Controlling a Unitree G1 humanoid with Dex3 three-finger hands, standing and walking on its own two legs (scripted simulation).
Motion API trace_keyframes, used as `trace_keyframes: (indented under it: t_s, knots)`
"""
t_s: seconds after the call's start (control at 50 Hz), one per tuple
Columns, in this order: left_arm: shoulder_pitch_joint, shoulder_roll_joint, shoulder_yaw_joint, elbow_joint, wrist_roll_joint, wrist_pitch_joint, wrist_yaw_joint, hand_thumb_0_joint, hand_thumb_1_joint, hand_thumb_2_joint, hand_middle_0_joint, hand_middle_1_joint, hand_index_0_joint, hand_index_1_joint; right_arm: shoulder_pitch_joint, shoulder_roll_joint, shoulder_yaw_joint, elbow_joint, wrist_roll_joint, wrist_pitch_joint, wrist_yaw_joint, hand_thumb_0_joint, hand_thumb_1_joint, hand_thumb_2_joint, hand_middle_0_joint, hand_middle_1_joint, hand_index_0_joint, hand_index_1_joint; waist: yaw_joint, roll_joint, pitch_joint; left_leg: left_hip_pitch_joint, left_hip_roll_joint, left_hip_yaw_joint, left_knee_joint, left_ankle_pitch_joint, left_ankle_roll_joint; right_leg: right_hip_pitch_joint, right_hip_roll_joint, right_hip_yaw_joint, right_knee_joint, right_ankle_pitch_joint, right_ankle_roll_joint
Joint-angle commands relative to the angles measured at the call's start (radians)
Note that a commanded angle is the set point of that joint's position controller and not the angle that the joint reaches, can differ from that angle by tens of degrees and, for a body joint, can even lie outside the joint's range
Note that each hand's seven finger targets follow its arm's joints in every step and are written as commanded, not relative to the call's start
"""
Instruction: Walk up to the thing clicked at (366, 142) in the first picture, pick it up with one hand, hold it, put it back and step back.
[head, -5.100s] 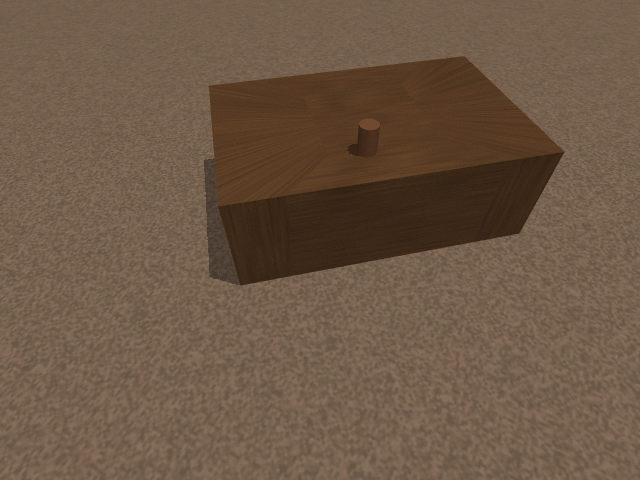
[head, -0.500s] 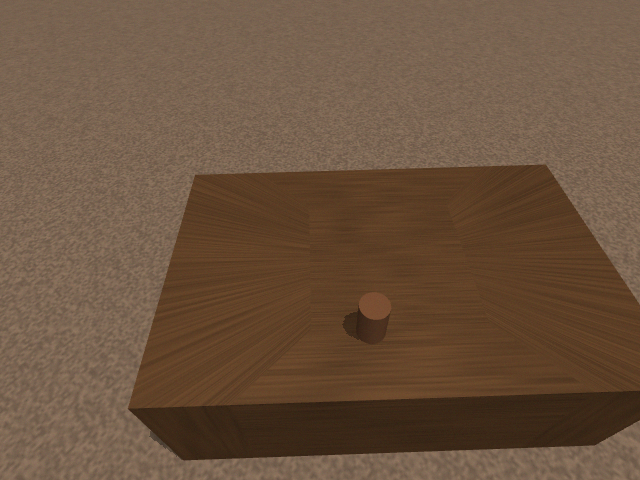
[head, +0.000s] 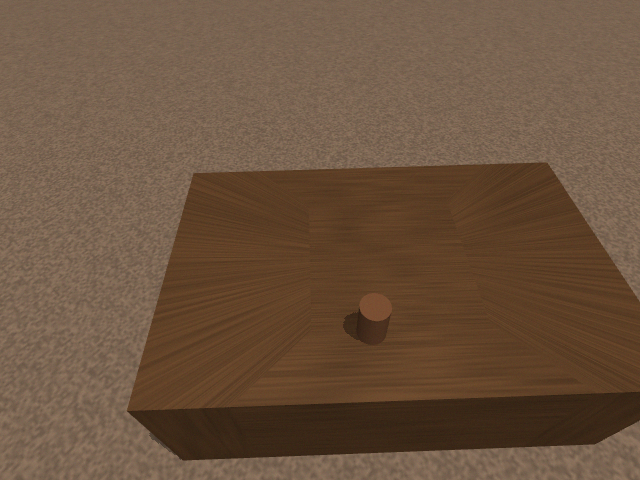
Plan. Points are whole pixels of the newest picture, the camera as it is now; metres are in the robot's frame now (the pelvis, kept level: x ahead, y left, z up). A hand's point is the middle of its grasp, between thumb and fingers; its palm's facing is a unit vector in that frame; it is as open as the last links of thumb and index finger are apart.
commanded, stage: stand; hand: right
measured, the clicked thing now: (373, 319) +0.50 -0.10 -0.31
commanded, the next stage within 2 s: none
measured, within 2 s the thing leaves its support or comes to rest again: neither
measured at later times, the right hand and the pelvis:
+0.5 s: hand out of the picture +0.06 -0.26 -0.16, palm faces -0.03 +0.95 -0.32, open 7.4 cm; pelvis -0.02 -0.01 +0.00, yaw +1 degrees
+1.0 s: hand out of the picture +0.06 -0.26 -0.16, palm faces -0.04 +0.94 -0.33, open 7.4 cm; pelvis -0.01 -0.01 +0.00, yaw +1 degrees
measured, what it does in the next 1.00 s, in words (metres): stands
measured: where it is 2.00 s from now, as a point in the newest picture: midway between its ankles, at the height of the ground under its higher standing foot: outside the picture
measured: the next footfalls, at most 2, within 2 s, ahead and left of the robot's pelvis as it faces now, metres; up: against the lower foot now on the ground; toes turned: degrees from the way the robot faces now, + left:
none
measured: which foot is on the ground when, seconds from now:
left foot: down 0.00-1.00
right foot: down 0.00-1.00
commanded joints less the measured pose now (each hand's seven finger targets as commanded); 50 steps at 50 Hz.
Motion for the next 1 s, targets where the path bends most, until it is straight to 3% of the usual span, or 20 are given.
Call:
trace_keyframes:
  t_s: [0.0,0.14,0.2,0.52,0.66,0.82,0.98]
  knots:
    - [-0.037,0.205,0.035,-0.063,-0.007,-0.025,0.014,0.000,0.900,0.900,-0.200,-0.300,-0.200,-0.300,-0.036,-0.224,-0.042,-0.061,0.007,-0.017,-0.021,0.000,-0.900,-0.900,0.200,0.300,0.200,0.300,-0.004,0.019,-0.133,0.041,0.115,-0.090,-0.046,0.347,0.025,0.062,-0.103,0.055,-0.023,0.379,-0.041]
    - [-0.053,0.217,0.034,-0.067,-0.003,-0.020,0.014,0.000,0.900,0.900,-0.200,-0.300,-0.200,-0.300,-0.061,-0.211,-0.033,-0.061,0.004,-0.015,-0.017,0.000,-0.900,-0.900,0.200,0.300,0.200,0.300,0.001,0.011,-0.085,0.002,0.109,-0.101,-0.092,0.164,0.022,0.042,-0.100,0.059,-0.076,0.212,-0.036]
    - [-0.047,0.214,0.033,-0.068,-0.003,-0.023,0.011,0.000,0.900,0.900,-0.200,-0.300,-0.200,-0.300,-0.049,-0.214,-0.033,-0.058,0.002,-0.017,-0.016,0.000,-0.900,-0.900,0.200,0.300,0.200,0.300,0.000,0.014,-0.093,-0.002,0.110,-0.100,-0.093,0.178,0.024,0.050,-0.106,0.066,-0.083,0.233,-0.038]
    - [-0.031,0.222,0.035,-0.069,-0.001,-0.022,0.006,0.000,0.900,0.900,-0.200,-0.300,-0.200,-0.300,-0.030,-0.216,-0.034,-0.054,-0.002,-0.020,-0.012,0.000,-0.900,-0.900,0.200,0.300,0.200,0.300,0.004,-0.004,-0.061,-0.030,0.105,-0.114,-0.107,0.064,0.028,0.013,-0.103,0.071,-0.110,0.106,-0.043]
    - [-0.019,0.233,0.036,-0.065,-0.003,-0.023,0.005,0.000,0.900,0.900,-0.200,-0.300,-0.200,-0.300,-0.005,-0.209,-0.032,-0.049,-0.001,-0.015,-0.007,0.000,-0.900,-0.900,0.200,0.300,0.200,0.300,0.006,-0.021,-0.028,-0.054,0.093,-0.117,-0.098,0.001,0.029,-0.021,-0.100,0.083,-0.135,-0.035,-0.039]
    - [-0.007,0.223,0.033,-0.069,-0.004,-0.027,0.006,0.000,0.900,0.900,-0.200,-0.300,-0.200,-0.300,-0.006,-0.217,-0.033,-0.056,0.000,-0.019,-0.009,0.000,-0.900,-0.900,0.200,0.300,0.200,0.300,0.006,0.001,-0.079,-0.026,0.106,-0.121,-0.085,0.095,0.030,0.017,-0.106,0.071,-0.097,0.134,-0.044]
    - [-0.004,0.222,0.031,-0.069,-0.003,-0.021,0.006,0.000,0.900,0.900,-0.200,-0.300,-0.200,-0.301,-0.006,-0.219,-0.024,-0.056,0.001,-0.022,-0.013,0.000,-0.900,-0.900,0.200,0.300,0.200,0.300,0.012,0.017,-0.075,-0.032,0.109,-0.124,-0.094,0.123,0.022,0.028,-0.103,0.060,-0.078,0.151,-0.045]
